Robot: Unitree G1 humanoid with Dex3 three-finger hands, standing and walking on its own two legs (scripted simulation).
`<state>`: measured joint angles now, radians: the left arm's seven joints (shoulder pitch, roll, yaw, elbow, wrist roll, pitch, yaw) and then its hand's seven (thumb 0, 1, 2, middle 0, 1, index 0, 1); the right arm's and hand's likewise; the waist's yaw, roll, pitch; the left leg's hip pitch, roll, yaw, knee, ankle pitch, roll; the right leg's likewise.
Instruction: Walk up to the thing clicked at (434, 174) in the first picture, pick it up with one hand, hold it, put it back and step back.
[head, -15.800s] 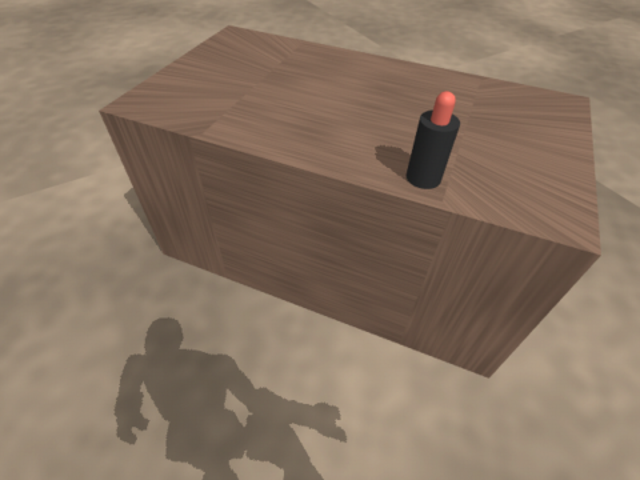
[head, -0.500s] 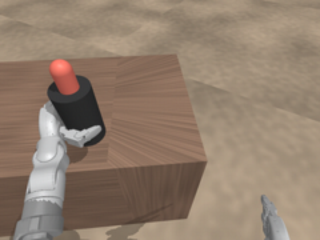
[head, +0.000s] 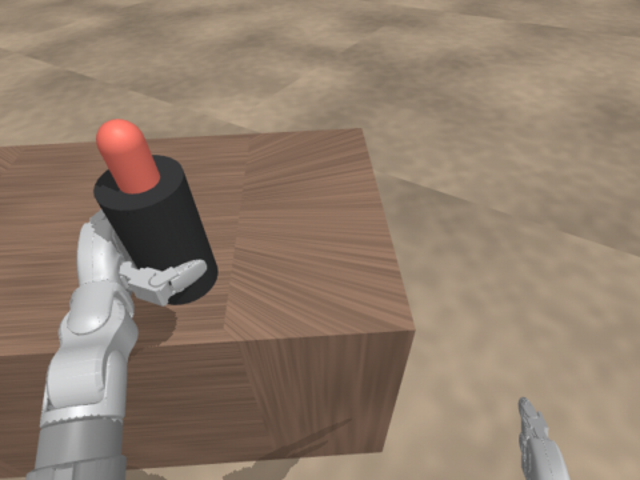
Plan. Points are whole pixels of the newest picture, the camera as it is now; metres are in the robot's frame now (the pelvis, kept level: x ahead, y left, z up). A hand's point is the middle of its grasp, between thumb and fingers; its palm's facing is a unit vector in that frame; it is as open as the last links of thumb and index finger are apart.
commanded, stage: lift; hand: left
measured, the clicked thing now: (155, 215) +0.35 +0.17 +0.21
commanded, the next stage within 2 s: hold in 0.08 s
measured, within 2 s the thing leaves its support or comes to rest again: neither
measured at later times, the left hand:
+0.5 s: hand (154, 237) +0.35 +0.18 +0.18, palm faces +0.19 -0.98 +0.00, open 11.5 cm
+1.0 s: hand (148, 230) +0.34 +0.18 +0.20, palm faces +0.20 -0.98 +0.00, open 11.5 cm
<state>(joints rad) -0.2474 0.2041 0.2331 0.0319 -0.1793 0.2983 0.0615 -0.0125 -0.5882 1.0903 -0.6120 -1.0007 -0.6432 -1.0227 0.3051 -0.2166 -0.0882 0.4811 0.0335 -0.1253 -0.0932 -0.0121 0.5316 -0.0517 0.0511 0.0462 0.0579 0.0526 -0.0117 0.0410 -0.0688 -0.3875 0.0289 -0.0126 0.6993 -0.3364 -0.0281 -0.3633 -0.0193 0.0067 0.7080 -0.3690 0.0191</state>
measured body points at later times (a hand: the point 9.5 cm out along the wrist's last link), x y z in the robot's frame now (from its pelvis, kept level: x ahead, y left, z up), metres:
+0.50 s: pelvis +0.01 +0.01 +0.01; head -0.01 -0.01 +0.46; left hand +0.33 +0.23 +0.19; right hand +0.17 -0.25 -0.07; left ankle +0.02 +0.14 -0.72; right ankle +0.00 -0.13 -0.72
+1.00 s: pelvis +0.01 +0.01 +0.01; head -0.01 -0.01 +0.46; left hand +0.33 +0.23 +0.20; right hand +0.18 -0.25 -0.07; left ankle +0.02 +0.14 -0.72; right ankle +0.00 -0.13 -0.72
